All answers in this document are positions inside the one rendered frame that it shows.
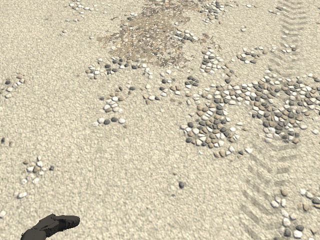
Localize left robot hand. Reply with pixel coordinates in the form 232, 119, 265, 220
20, 213, 80, 240

